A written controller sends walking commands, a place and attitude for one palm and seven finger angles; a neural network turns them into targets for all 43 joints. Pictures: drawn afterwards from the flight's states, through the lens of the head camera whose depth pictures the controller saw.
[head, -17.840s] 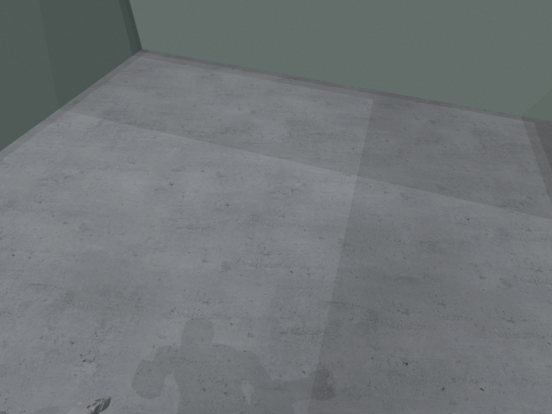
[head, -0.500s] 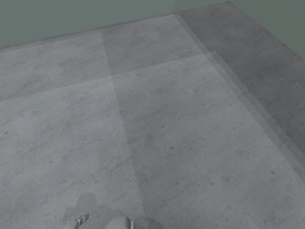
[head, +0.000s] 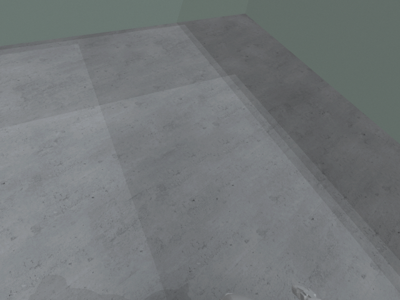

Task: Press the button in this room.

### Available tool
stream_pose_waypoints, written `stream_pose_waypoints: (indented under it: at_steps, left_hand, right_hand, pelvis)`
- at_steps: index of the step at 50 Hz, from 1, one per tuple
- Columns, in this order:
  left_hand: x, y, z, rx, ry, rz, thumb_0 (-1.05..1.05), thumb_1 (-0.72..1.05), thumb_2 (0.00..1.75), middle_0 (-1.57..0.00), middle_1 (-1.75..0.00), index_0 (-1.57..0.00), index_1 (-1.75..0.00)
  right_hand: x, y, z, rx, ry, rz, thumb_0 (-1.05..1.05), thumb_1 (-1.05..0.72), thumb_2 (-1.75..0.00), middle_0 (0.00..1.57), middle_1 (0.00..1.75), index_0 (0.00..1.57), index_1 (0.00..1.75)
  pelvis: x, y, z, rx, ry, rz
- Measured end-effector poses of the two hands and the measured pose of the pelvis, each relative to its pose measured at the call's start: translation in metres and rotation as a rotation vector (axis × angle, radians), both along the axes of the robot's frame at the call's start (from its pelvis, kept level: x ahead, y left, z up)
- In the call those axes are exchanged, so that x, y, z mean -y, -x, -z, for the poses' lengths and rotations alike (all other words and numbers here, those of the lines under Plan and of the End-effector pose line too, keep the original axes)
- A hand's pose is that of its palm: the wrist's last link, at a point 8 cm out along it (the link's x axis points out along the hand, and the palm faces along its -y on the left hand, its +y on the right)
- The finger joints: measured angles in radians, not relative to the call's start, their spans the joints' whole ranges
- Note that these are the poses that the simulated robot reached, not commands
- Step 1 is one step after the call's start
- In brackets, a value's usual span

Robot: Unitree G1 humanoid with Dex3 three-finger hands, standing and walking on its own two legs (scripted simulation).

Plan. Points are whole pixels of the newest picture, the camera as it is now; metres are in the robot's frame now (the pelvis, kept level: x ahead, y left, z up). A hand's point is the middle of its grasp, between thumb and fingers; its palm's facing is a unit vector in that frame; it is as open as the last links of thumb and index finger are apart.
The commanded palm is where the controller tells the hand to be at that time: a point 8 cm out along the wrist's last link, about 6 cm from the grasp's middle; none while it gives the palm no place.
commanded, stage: turn or walk to find it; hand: left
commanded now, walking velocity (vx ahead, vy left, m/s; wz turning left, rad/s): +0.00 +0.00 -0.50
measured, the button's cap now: out of the picture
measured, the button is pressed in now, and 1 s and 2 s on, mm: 0 0 0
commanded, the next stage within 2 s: none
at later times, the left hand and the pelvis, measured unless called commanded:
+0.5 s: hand (157, 287) +0.16 +0.10 -0.15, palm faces -0.26 -0.93 -0.27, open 7.4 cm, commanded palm none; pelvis -0.01 -0.05 -0.01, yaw -16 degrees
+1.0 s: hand (130, 299) +0.13 +0.16 -0.19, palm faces -0.39 -0.90 -0.20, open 7.4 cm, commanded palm none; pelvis +0.01 -0.01 +0.00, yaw -29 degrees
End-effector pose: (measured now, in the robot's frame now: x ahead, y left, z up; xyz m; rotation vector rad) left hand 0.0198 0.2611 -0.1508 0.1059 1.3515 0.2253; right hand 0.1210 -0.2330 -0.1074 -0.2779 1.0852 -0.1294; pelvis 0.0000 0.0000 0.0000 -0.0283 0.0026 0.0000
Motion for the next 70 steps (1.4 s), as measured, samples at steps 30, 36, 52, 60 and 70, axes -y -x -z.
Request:
stream_pose_waypoints:
  at_steps: [30,36,52,60,70]
  left_hand:
    - [0.126,-0.136,-0.035,0.181,-0.029,0.452,0.00,0.90,0.89,-0.21,-0.30,-0.20,-0.30]
    - [0.123,-0.122,-0.027,0.129,-0.004,0.465,0.00,0.90,0.89,-0.21,-0.30,-0.20,-0.30]
    - [0.051,-0.138,0.001,-0.008,0.009,0.539,0.01,0.91,0.89,-0.20,-0.30,-0.19,-0.30]
    - [0.064,-0.178,-0.012,0.018,0.015,0.665,0.00,0.91,0.90,-0.20,-0.30,-0.19,-0.30]
    - [0.191,-0.249,-0.024,0.133,0.075,0.910,0.01,0.91,0.90,-0.20,-0.30,-0.19,-0.30]
  right_hand:
    - [0.083,0.179,0.038,-0.211,-0.101,0.471,0.01,-0.91,-0.90,0.20,0.30,0.20,0.29]
    - [0.089,0.157,0.028,-0.132,-0.074,0.483,0.01,-0.91,-0.90,0.20,0.30,0.20,0.29]
    - [0.032,0.135,-0.003,-0.017,0.006,0.551,0.00,-0.91,-0.90,0.20,0.30,0.20,0.30]
    - [-0.004,0.189,-0.001,-0.069,-0.041,0.709,0.00,-0.91,-0.90,0.20,0.30,0.21,0.30]
    - [-0.056,0.301,0.014,-0.300,-0.159,0.982,0.00,-0.91,-0.90,0.20,0.30,0.20,0.30]
  pelvis:
    - [0.063,0.009,-0.001,0.011,-0.054,0.318]
    - [0.059,0.007,-0.002,0.007,-0.044,0.368]
    - [0.005,-0.010,-0.001,0.003,0.008,0.538]
    - [0.002,-0.020,-0.009,-0.001,0.015,0.638]
    - [0.041,-0.028,-0.006,0.008,-0.013,0.762]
